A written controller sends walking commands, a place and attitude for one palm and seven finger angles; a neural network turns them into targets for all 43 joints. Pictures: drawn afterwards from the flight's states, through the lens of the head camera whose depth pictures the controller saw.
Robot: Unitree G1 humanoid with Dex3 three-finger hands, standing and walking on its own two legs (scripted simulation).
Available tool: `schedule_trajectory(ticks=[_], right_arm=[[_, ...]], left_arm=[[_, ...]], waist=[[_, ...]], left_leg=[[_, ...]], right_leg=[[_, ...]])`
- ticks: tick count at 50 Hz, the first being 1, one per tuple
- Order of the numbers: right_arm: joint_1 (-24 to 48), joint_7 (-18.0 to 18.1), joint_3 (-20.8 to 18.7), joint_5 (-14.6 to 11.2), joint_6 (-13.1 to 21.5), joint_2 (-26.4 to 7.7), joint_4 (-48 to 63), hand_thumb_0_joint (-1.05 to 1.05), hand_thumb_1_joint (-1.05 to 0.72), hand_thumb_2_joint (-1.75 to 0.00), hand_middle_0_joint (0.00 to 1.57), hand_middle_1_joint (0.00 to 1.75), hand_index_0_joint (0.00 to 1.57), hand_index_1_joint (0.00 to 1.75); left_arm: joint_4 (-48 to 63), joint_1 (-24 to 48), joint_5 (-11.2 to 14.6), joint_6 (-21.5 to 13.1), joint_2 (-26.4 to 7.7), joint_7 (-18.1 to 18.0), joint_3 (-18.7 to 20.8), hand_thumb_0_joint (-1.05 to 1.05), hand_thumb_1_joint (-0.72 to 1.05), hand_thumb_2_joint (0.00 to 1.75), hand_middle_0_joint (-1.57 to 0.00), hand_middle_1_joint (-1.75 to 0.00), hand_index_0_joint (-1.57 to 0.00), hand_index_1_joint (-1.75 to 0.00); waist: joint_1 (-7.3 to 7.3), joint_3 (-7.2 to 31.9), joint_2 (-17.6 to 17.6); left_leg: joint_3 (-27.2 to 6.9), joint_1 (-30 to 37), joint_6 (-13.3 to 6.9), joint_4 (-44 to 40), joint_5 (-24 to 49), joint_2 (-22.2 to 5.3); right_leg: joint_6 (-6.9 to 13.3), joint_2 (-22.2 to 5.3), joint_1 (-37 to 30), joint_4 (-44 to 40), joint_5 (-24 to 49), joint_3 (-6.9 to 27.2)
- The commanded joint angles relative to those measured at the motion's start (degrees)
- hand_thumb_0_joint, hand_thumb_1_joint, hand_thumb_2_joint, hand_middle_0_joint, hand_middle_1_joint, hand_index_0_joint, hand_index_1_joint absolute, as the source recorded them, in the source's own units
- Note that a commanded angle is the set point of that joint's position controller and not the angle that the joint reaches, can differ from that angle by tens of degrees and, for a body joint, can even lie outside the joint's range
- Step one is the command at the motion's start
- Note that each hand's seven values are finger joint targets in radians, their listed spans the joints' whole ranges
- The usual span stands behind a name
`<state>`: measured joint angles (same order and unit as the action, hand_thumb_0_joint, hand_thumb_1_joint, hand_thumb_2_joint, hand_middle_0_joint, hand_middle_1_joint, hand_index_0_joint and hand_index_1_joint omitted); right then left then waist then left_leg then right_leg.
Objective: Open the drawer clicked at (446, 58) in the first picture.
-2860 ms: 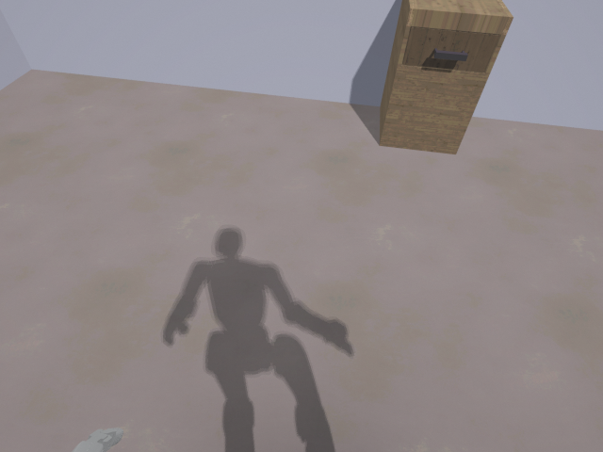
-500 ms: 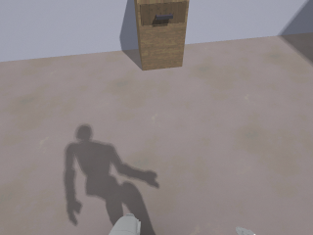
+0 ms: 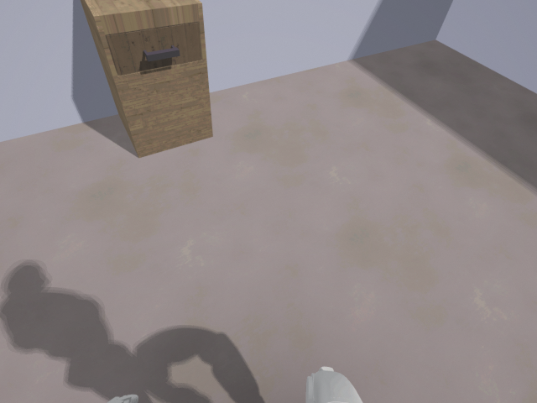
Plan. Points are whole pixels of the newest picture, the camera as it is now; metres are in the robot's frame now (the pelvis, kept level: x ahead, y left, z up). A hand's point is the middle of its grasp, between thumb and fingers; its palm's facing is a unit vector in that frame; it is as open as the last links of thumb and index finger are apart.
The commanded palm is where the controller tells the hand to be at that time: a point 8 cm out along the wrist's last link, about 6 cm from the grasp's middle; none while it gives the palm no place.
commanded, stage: walk to a spot facing it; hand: left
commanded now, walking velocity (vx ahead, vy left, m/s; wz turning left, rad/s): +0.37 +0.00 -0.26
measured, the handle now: (161, 52) +1.47 +0.50 -0.21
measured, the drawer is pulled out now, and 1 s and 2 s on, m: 0.00 0.00 0.00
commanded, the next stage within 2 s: turn to face it in 1.70 s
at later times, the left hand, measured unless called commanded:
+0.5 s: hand (188, 322) +0.29 +0.16 -0.17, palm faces -0.05 -0.97 -0.25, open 7.2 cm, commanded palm none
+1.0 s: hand (204, 221) +0.54 +0.16 -0.17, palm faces -0.11 -0.98 -0.17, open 7.3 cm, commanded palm none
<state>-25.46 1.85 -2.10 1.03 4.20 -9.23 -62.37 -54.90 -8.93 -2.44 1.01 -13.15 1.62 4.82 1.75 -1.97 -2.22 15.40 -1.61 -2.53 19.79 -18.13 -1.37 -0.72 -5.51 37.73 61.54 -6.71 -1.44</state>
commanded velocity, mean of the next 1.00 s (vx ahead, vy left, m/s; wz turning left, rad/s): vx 0.38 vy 0.00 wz -0.14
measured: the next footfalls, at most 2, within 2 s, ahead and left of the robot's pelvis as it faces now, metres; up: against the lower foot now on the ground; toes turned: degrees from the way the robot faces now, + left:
right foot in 0.22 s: +0.23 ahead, -0.12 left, +0.00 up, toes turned -12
left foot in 0.68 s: +0.48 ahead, +0.10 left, +0.00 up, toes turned +5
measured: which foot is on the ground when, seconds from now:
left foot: down 0.00-0.22, up 0.24-0.66, down 0.68-1.00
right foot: up 0.00-0.20, down 0.22-0.68, up 0.70-1.00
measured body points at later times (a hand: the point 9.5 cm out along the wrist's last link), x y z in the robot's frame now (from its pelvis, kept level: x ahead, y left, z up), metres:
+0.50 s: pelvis +0.24 -0.04 +0.00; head +0.24 -0.05 +0.45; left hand +0.29 +0.21 -0.15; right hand +0.25 -0.28 -0.16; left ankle +0.32 +0.11 -0.68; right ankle +0.19 -0.11 -0.74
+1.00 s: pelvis +0.46 -0.01 +0.00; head +0.46 +0.00 +0.45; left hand +0.54 +0.21 -0.15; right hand +0.39 -0.23 -0.15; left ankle +0.44 +0.09 -0.74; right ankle +0.52 -0.18 -0.67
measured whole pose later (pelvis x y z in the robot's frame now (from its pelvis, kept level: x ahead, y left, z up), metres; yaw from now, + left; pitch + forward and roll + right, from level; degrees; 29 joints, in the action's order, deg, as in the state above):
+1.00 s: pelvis +0.46 -0.01 +0.00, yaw -10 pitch -2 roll +0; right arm -20.9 0.9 -3.0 1.2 3.4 -8.4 -63.2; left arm -59.7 -13.3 -1.8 0.0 -10.3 0.8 4.2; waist -0.3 -1.6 -1.3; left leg 14.5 -3.1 -0.7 20.9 -15.3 -3.7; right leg -1.1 -8.0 33.6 56.3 -9.4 -4.0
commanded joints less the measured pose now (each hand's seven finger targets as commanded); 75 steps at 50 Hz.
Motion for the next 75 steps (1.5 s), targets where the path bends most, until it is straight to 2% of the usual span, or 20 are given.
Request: schedule_trajectory(ticks=[1,6,9,10,11,12,18,29,32,33,35,38,43,52,57,58,59,60,66,75], right_arm=[[-6.60,-0.04,-0.37,0.53,1.63,-6.05,0.15,0.00,-0.90,-0.90,0.20,0.30,0.20,0.30],[-8.99,-0.10,-0.43,0.68,0.67,-7.04,-2.20,0.00,-0.90,-0.90,0.20,0.30,0.20,0.30],[-6.88,-0.24,-0.61,0.08,0.33,-8.03,-1.90,0.00,-0.90,-0.90,0.20,0.30,0.20,0.30],[-6.02,-1.03,-0.41,-0.60,0.43,-6.76,-1.01,0.00,-0.90,-0.90,0.20,0.30,0.20,0.30],[-7.23,-0.78,0.06,-1.26,0.96,-3.17,0.74,0.00,-0.90,-0.90,0.20,0.30,0.20,0.30],[-1.84,-0.39,-0.50,-1.38,0.70,-5.31,2.28,0.00,-0.90,-0.90,0.20,0.30,0.20,0.30],[-1.46,-1.39,-0.95,0.46,-2.54,1.10,0.77,0.00,-0.90,-0.90,0.20,0.30,0.20,0.30],[18.03,-3.94,-0.89,0.39,-1.26,-2.77,8.28,0.00,-0.90,-0.90,0.20,0.30,0.20,0.30],[11.38,-3.12,-1.50,0.62,-0.44,-5.42,6.21,0.00,-0.90,-0.90,0.20,0.30,0.20,0.30],[2.36,-2.51,-2.26,1.04,-0.08,-8.51,3.59,0.00,-0.90,-0.90,0.20,0.30,0.20,0.30],[-9.36,-1.54,-4.01,1.00,-0.18,-17.61,0.65,0.00,-0.90,-0.90,0.20,0.30,0.20,0.30],[2.55,-1.06,-2.16,0.56,0.21,-9.88,3.08,0.00,-0.90,-0.90,0.20,0.30,0.20,0.30],[7.22,-0.87,-1.52,0.28,0.94,-5.61,3.19,0.00,-0.90,-0.90,0.20,0.30,0.20,0.30],[-0.91,-1.14,-2.22,0.63,0.34,-6.36,-0.10,0.00,-0.90,-0.90,0.20,0.30,0.20,0.30],[-0.50,-1.22,-2.20,0.65,-0.36,-7.46,-0.98,0.00,-0.90,-0.90,0.20,0.30,0.20,0.30],[0.51,-1.59,-2.02,0.22,-0.22,-6.62,-0.64,0.00,-0.90,-0.90,0.20,0.30,0.20,0.30],[-1.52,-2.04,-1.14,-0.53,0.05,-2.51,1.13,0.00,-0.90,-0.90,0.20,0.30,0.20,0.30],[2.19,-1.99,-1.03,-0.61,-0.35,-3.86,3.26,0.00,-0.90,-0.90,0.20,0.30,0.20,0.30],[2.93,-2.17,-1.47,0.64,-2.99,-0.89,0.60,0.00,-0.90,-0.90,0.20,0.30,0.20,0.30],[14.95,-3.59,-1.70,0.46,-3.16,-1.44,5.66,0.00,-0.90,-0.90,0.20,0.30,0.20,0.30]], left_arm=[[4.33,7.55,0.48,-1.14,1.96,0.90,-1.60,0.00,0.90,0.90,-0.20,-0.30,-0.20,-0.30],[3.53,7.94,0.76,-2.15,1.79,0.32,-1.96,0.00,0.90,0.90,-0.20,-0.30,-0.20,-0.30],[-1.66,-7.19,0.31,-3.60,-1.54,-0.50,-0.79,0.00,0.90,0.90,-0.20,-0.30,-0.20,-0.30],[-4.24,-15.79,0.21,-4.38,-6.15,-1.09,0.49,0.00,0.90,0.90,-0.20,-0.30,-0.20,-0.30],[-5.96,-22.00,0.97,-4.74,-11.72,-1.90,1.92,0.00,0.90,0.90,-0.20,-0.30,-0.20,-0.30],[-5.77,-20.98,2.26,-4.19,-12.30,-2.46,1.84,0.00,0.90,0.90,-0.20,-0.30,-0.20,-0.30],[-4.56,-7.71,1.15,-5.90,-0.58,-2.74,-1.10,0.00,0.90,0.90,-0.20,-0.30,-0.20,-0.30],[-6.42,-13.92,1.04,-6.03,-4.61,-2.35,-0.85,0.00,0.90,0.90,-0.20,-0.30,-0.20,-0.30],[-7.07,-14.08,1.21,-5.83,-5.62,-2.43,-0.67,0.00,0.90,0.90,-0.20,-0.30,-0.20,-0.30],[-6.58,-13.84,1.59,-5.78,-5.08,-2.30,-0.77,0.00,0.90,0.90,-0.20,-0.30,-0.20,-0.30],[-3.59,-13.08,2.18,-6.14,-1.67,-1.55,-1.50,0.00,0.90,0.90,-0.20,-0.30,-0.20,-0.30],[-3.91,-6.68,1.45,-5.11,-1.12,-0.98,-0.82,0.00,0.90,0.90,-0.20,-0.30,-0.20,-0.30],[-5.12,-12.17,0.83,-1.70,3.18,-0.61,-0.76,0.00,0.90,0.90,-0.20,-0.30,-0.20,-0.30],[0.07,2.38,0.93,-2.04,2.58,-0.14,-0.83,0.00,0.90,0.90,-0.20,-0.30,-0.20,-0.30],[-2.89,-7.84,0.61,-3.70,-0.05,-0.46,-0.09,0.00,0.90,0.90,-0.20,-0.30,-0.20,-0.30],[-5.65,-16.84,0.27,-4.45,-3.55,-0.86,0.95,0.00,0.90,0.90,-0.20,-0.30,-0.20,-0.30],[-7.32,-23.29,0.16,-5.02,-10.81,-1.63,2.78,0.00,0.90,0.90,-0.20,-0.30,-0.20,-0.30],[-7.78,-24.82,1.67,-4.74,-13.01,-1.94,2.74,0.00,0.90,0.90,-0.20,-0.30,-0.20,-0.30],[-4.32,-8.07,1.36,-5.50,-1.56,-2.46,-0.86,0.00,0.90,0.90,-0.20,-0.30,-0.20,-0.30],[-7.95,-15.50,1.30,-7.00,-1.39,-2.58,-1.61,0.00,0.90,0.90,-0.20,-0.30,-0.20,-0.30]], waist=[[1.90,-5.65,7.41],[1.36,-4.51,10.99],[-5.83,4.32,10.21],[-9.75,11.17,3.83],[-9.58,18.84,-7.38],[-9.84,16.49,-1.34],[0.91,-3.60,1.21],[-3.37,-5.20,-4.30],[0.70,-1.00,0.09],[4.52,4.68,5.19],[6.96,13.72,22.38],[3.00,0.15,9.42],[-3.20,-4.02,9.87],[0.83,-7.30,8.56],[-4.61,-0.13,5.20],[-8.88,5.15,0.68],[-10.05,12.28,-15.79],[-9.71,12.55,-14.35],[-0.85,-1.84,-1.90],[-2.92,-5.11,-1.64]], left_leg=[[-7.44,3.93,-2.66,-7.48,32.12,-15.49],[-3.07,7.33,-3.13,-1.02,51.04,-16.70],[-0.69,0.82,-0.09,19.56,57.24,-14.83],[0.09,-13.12,1.73,33.85,39.65,-12.62],[-1.55,-30.74,4.88,53.80,-11.97,-2.25],[-10.52,-34.16,3.06,61.64,-15.15,-2.84],[-12.54,-27.32,4.10,48.68,0.58,-9.18],[-7.50,-27.37,3.56,18.74,7.08,-6.24],[-4.77,-13.76,2.07,11.57,6.04,-2.62],[-7.70,1.08,0.47,8.49,9.67,-4.23],[-38.25,17.74,-9.06,-1.36,16.75,-27.76],[-27.09,0.11,-6.55,-5.11,11.17,-23.62],[-11.66,-13.33,-3.44,-10.91,4.85,-16.98],[-7.59,-2.89,-4.80,-10.49,11.69,-17.46],[-2.84,-2.03,-1.95,8.40,30.29,-15.49],[-0.79,-9.21,0.18,22.03,26.49,-12.84],[0.46,-25.81,2.82,40.82,-3.45,-5.25],[-7.90,-32.14,2.50,51.81,-14.94,-2.56],[-13.31,-28.04,3.26,49.20,3.95,-9.23],[-11.97,-36.84,4.77,32.43,9.91,-8.91]], right_leg=[[0.81,0.36,2.86,-13.34,-0.47,-4.30],[4.30,4.68,-6.57,-23.37,-7.32,-8.70],[6.88,7.42,-30.56,-31.76,-3.07,-9.67],[10.47,-2.21,-47.69,-32.07,0.61,1.18],[18.82,-19.65,-62.55,-35.71,13.51,29.45],[21.13,-21.31,-58.56,-39.83,18.79,30.93],[10.77,-9.80,-21.07,-49.35,8.05,5.63],[9.38,-8.19,-31.45,-47.07,9.13,4.51],[7.84,-6.79,-31.92,-33.98,23.29,1.90],[5.60,-3.96,-25.69,-21.21,22.40,-0.99],[2.34,6.71,-4.17,10.84,-25.02,-2.03],[2.26,-0.84,-0.27,14.68,-15.52,1.95],[0.52,-2.32,-5.96,6.68,-6.31,0.00],[-0.10,-1.76,-4.11,-19.97,-2.95,-5.29],[3.24,4.25,-24.11,-30.93,-4.36,-9.20],[4.90,0.69,-37.33,-32.89,-4.18,-3.97],[10.11,-15.29,-51.06,-38.65,-5.76,18.98],[13.02,-20.05,-50.71,-46.13,-5.31,30.06],[7.45,-12.27,-21.53,-52.93,-11.30,6.50],[8.79,-11.81,-31.38,-54.39,-2.26,0.69]])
